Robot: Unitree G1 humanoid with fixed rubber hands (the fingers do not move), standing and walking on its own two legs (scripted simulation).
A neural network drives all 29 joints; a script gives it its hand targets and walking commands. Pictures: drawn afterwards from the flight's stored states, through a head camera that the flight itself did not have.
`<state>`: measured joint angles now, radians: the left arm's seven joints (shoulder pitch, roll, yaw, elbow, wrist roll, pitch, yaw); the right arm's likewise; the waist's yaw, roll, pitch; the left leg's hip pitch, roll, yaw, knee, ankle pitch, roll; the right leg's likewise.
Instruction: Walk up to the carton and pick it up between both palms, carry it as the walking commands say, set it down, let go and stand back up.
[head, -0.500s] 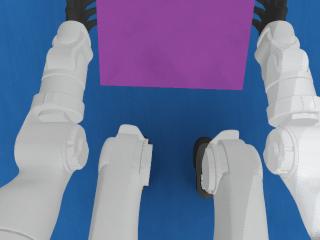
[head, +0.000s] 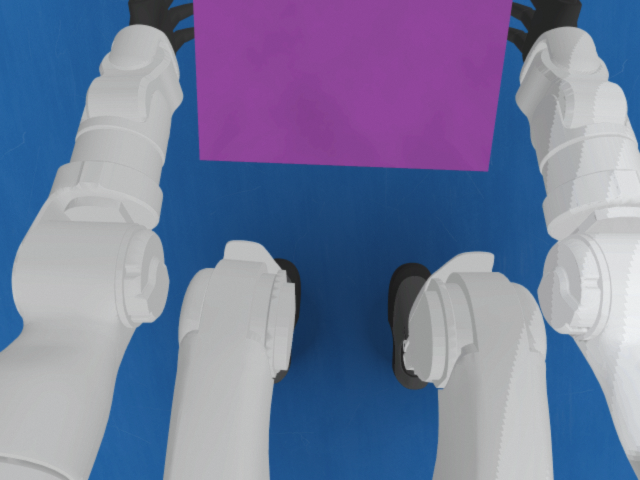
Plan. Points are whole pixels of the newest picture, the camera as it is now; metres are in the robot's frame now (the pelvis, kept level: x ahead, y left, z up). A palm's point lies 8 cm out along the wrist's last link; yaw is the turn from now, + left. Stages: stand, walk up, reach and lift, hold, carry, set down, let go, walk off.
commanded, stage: set down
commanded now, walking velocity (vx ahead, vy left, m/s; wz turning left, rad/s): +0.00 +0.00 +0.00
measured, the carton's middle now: (346, 45) +0.54 +0.02 -0.24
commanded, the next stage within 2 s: none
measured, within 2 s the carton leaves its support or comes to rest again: rests again in 0.16 s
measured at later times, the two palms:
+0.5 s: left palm (160, 34) +0.53 +0.21 -0.17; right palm (543, 36) +0.54 -0.17 -0.17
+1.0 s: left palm (166, 34) +0.53 +0.21 -0.19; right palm (536, 37) +0.54 -0.17 -0.19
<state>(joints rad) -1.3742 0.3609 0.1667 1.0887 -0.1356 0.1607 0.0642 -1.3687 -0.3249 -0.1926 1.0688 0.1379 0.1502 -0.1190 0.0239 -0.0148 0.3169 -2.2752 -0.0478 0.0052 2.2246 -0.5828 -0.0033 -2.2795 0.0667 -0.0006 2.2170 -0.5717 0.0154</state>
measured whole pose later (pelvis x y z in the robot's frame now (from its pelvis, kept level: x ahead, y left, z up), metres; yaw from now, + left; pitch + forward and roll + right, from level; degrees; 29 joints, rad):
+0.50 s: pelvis +0.00 +0.00 -0.01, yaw +0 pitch +34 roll +0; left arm -1.43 0.39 0.12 1.17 -0.17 0.13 0.05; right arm -1.42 -0.36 -0.15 1.15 0.18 0.12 -0.10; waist 0.02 -0.02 0.37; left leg -2.27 -0.02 0.01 2.26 -0.58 0.01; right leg -2.28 0.05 -0.01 2.26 -0.57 0.00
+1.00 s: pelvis +0.00 +0.00 -0.02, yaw +0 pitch +32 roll +0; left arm -1.46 0.39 0.12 1.18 -0.18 0.08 0.03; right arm -1.45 -0.37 -0.14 1.16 0.21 0.08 -0.08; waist 0.02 -0.02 0.43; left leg -2.27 -0.01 0.02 2.29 -0.59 0.02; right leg -2.27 0.03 -0.02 2.28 -0.58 0.00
